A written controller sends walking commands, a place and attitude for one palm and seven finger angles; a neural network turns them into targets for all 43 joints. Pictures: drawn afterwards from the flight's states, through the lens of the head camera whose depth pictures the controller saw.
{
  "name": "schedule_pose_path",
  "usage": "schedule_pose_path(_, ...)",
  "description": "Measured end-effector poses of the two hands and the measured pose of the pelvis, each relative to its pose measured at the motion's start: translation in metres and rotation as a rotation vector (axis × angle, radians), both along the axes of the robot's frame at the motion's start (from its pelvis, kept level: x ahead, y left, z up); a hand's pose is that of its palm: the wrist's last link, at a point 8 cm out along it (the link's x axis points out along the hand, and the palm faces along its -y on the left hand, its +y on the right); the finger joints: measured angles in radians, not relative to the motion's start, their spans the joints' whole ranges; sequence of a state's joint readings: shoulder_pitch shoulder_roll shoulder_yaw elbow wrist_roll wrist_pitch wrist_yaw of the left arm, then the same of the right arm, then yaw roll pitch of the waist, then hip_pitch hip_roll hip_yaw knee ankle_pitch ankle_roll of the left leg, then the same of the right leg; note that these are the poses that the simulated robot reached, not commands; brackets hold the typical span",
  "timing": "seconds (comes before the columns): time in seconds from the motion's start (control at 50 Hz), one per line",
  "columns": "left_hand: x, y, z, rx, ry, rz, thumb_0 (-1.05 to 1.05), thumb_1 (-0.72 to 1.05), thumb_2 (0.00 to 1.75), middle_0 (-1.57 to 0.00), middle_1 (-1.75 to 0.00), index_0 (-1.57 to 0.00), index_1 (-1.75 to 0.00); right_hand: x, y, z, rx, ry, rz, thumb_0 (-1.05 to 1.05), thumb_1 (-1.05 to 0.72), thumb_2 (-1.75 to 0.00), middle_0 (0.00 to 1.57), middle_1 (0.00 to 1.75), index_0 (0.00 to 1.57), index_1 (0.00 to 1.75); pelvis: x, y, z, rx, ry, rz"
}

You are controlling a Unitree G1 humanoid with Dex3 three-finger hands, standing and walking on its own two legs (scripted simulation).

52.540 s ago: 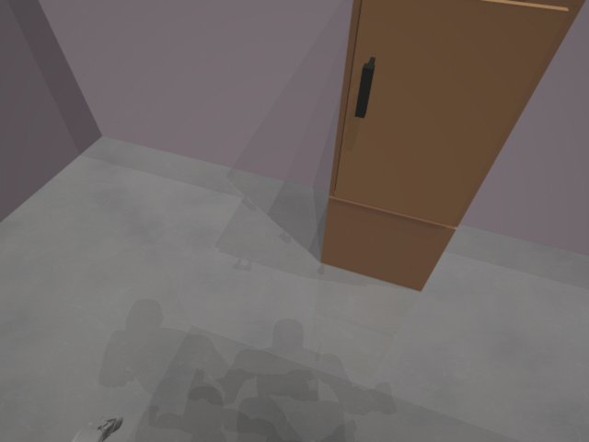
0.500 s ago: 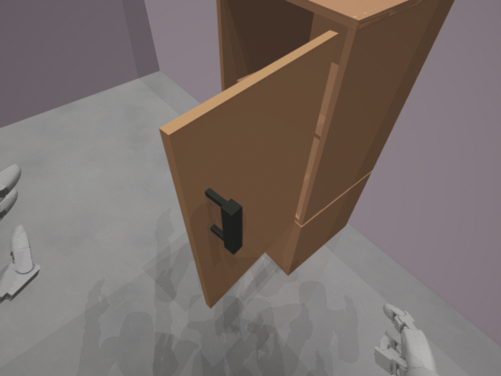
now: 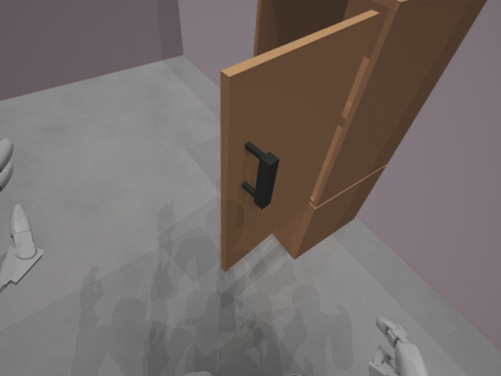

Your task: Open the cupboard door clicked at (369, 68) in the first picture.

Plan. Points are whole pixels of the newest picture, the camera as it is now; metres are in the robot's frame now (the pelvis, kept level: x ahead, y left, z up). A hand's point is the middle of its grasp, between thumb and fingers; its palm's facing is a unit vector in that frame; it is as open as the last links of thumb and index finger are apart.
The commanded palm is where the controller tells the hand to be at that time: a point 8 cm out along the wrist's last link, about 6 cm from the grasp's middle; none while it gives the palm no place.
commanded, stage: step back with the hand held close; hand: left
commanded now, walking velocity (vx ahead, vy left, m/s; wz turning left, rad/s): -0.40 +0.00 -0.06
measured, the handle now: (257, 175) +0.43 +0.02 +0.07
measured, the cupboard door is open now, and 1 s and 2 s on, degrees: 98 98 98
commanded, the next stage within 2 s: stop stepping back and stand still in 0.22 s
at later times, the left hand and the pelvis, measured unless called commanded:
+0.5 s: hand out of the picture +0.09 +0.21 +0.18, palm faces +0.23 -0.81 -0.54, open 7.4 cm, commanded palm +0.05 +0.26 +0.19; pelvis -0.13 -0.02 +0.01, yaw -7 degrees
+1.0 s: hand out of the picture +0.02 +0.24 +0.19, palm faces +0.35 -0.79 -0.51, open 7.4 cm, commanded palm -0.02 +0.28 +0.19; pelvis -0.19 +0.00 +0.02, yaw -7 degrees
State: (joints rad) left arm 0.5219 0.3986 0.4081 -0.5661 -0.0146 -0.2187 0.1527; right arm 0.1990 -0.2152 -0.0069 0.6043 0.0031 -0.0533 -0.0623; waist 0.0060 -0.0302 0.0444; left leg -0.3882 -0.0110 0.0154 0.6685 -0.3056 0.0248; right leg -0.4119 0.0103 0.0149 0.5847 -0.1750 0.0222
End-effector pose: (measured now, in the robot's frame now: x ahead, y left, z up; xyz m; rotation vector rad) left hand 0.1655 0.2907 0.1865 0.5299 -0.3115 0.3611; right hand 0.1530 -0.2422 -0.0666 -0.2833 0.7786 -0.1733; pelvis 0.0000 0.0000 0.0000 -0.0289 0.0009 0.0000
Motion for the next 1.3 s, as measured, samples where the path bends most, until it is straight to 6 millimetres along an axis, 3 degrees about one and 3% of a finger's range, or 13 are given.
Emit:
schedule_pose_path(0.14,-0.014,0.019,0.009,0.034,0.036,-0.008,0.01,0.89,0.9,-0.21,-0.31,-0.21,-0.3,-0.026,0.019,0.014,0.013,-0.033,-0.008,0.01,-0.9,-0.9,0.2,0.3,0.21,0.3,-0.029,0.008,0.013,-0.031,0.02,-0.025)
schedule_pose_path(0.28,-0.04,-0.003,0.02,-0.01,0.035,-0.087,0.01,0.89,0.9,-0.21,-0.3,-0.21,-0.3,-0.061,0.026,0.023,0.053,-0.055,-0.004,0.01,-0.9,-0.9,0.2,0.3,0.21,0.3,-0.064,0.005,0.023,-0.048,0.057,-0.081)
schedule_pose_path(0.36,-0.056,-0.017,0.017,0.004,0.069,-0.117,0.01,0.89,0.9,-0.21,-0.3,-0.21,-0.3,-0.085,0.016,0.02,0.07,-0.075,-0.012,0.01,-0.9,-0.9,0.2,0.3,0.21,0.3,-0.093,-0.005,0.02,-0.031,0.073,-0.09)
schedule_pose_path(0.44,-0.086,-0.034,0.014,0.068,0.114,-0.148,0.01,0.89,0.9,-0.21,-0.3,-0.21,-0.3,-0.115,-0.003,0.007,0.085,-0.077,-0.035,0.01,-0.9,-0.9,0.2,0.3,0.21,0.3,-0.124,-0.016,0.009,0.006,0.064,-0.104)
schedule_pose_path(0.54,-0.119,-0.033,0.021,0.079,0.131,-0.111,0.01,0.89,0.9,-0.21,-0.31,-0.22,-0.3,-0.167,-0.026,0.005,0.063,0.011,-0.111,0.01,-0.9,-0.9,0.2,0.3,0.21,0.3,-0.13,-0.02,0.018,0.044,0.054,-0.135)
schedule_pose_path(0.64,-0.123,-0.013,0.006,-0.011,0.076,-0.008,0.01,0.89,0.9,-0.21,-0.31,-0.22,-0.3,-0.198,-0.044,0.0,-0.004,0.031,-0.157,0.01,-0.9,-0.9,0.2,0.3,0.21,0.3,-0.133,-0.014,0.014,0.034,0.034,-0.104)
schedule_pose_path(0.74,-0.121,-0.009,-0.011,-0.095,0.061,-0.01,0.01,0.89,0.9,-0.21,-0.3,-0.21,-0.3,-0.208,-0.041,0.005,-0.026,-0.003,-0.177,0.01,-0.91,-0.9,0.2,0.3,0.2,0.3,-0.147,-0.004,0.01,0.045,-0.007,-0.1)
schedule_pose_path(0.86,-0.145,-0.029,0.017,0.029,0.011,-0.131,0.01,0.89,0.9,-0.21,-0.3,-0.21,-0.3,-0.212,-0.015,0.016,0.041,-0.123,-0.123,0.01,-0.91,-0.9,0.2,0.3,0.2,0.3,-0.173,-0.007,0.011,0.049,-0.033,-0.104)
schedule_pose_path(0.96,-0.174,-0.02,0.027,0.088,0.037,-0.086,0.01,0.89,0.9,-0.21,-0.31,-0.22,-0.3,-0.219,-0.001,0.005,0.105,-0.09,-0.098,0.01,-0.9,-0.9,0.2,0.3,0.21,0.3,-0.188,-0.007,0.014,0.017,-0.022,-0.1)
schedule_pose_path(1.04,-0.186,-0.001,0.009,0.016,0.105,0.005,0.0,0.89,0.9,-0.21,-0.31,-0.21,-0.3,-0.231,0.002,-0.001,0.101,-0.021,-0.101,0.01,-0.9,-0.9,0.2,0.3,0.21,0.3,-0.192,-0.001,0.019,0.025,-0.005,-0.119)
schedule_pose_path(1.16,-0.181,0.011,-0.024,-0.119,0.144,0.037,0.01,0.89,0.9,-0.21,-0.3,-0.21,-0.3,-0.24,0.005,-0.001,0.021,0.021,-0.085,0.01,-0.9,-0.9,0.2,0.3,0.21,0.3,-0.199,0.014,0.016,0.008,-0.024,-0.091)
schedule_pose_path(1.3,-0.18,0.005,0.01,0.004,0.059,-0.099,0.01,0.89,0.9,-0.21,-0.31,-0.21,-0.3,-0.233,0.02,0.02,0.025,-0.087,-0.081,0.01,-0.9,-0.9,0.2,0.3,0.21,0.3,-0.208,0.022,0.019,0.021,-0.034,-0.109)
